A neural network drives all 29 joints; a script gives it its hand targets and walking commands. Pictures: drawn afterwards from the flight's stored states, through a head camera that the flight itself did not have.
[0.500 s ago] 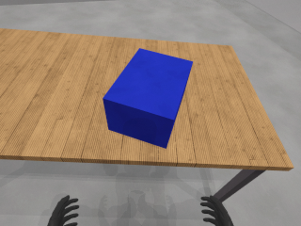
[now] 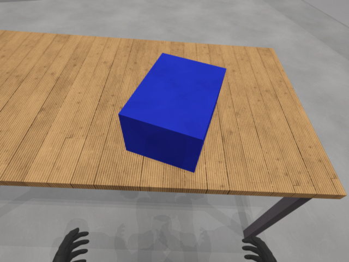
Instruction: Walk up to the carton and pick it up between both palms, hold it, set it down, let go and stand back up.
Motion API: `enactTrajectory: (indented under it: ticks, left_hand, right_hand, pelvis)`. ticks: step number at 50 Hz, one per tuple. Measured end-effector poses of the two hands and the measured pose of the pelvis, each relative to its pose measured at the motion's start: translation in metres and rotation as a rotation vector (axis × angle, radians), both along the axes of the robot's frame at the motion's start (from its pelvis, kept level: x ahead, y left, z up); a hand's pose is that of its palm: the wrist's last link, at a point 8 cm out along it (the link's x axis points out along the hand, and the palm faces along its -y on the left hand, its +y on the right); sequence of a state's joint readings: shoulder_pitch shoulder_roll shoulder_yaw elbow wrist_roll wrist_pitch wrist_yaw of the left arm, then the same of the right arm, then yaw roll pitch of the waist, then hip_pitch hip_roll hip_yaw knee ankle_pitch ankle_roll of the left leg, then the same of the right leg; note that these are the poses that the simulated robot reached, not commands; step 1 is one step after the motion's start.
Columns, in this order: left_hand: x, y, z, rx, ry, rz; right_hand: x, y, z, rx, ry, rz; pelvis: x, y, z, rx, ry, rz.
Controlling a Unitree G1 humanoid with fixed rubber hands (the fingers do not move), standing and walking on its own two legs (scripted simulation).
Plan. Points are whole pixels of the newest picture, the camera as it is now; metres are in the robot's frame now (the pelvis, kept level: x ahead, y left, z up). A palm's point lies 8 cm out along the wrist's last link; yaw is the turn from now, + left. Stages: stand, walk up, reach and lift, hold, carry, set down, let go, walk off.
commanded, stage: stand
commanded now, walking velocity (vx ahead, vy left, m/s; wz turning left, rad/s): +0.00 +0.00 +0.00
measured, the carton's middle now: (177, 108) +0.54 -0.02 +0.00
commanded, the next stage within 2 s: none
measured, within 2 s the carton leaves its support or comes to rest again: neither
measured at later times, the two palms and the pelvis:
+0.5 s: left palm out of the picture +0.07 +0.28 -0.12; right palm out of the picture +0.07 -0.29 -0.11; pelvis +0.01 +0.00 +0.00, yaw +0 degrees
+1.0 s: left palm out of the picture +0.07 +0.28 -0.12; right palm out of the picture +0.05 -0.29 -0.11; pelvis +0.00 +0.00 +0.00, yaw +0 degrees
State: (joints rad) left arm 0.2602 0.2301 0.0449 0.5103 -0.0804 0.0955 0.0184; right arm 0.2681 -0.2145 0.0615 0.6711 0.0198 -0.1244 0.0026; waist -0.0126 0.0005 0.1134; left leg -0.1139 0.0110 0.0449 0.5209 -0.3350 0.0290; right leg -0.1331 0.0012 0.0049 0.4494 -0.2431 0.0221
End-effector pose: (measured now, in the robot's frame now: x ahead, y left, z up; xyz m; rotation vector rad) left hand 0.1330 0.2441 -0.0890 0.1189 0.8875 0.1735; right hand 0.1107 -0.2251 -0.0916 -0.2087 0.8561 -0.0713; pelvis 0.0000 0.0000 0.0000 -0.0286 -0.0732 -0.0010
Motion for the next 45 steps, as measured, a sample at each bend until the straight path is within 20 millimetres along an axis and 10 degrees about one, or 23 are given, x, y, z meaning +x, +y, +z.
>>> enactTrajectory:
  ticks: [12,45]
  left_hand:
    - [-0.037,0.035,-0.016,0.096,0.172,-0.003]
    - [-0.060,0.035,-0.028,0.079,0.257,0.027]
  right_hand:
    - [-0.031,-0.062,-0.010,-0.143,0.215,-0.009]
    - [-0.058,-0.067,-0.020,-0.141,0.298,-0.040]
  pelvis:
    - [0.005,-0.004,-0.001,0.008,0.017,0.001]
    - [0.000,-0.004,-0.001,0.010,0.010,0.001]
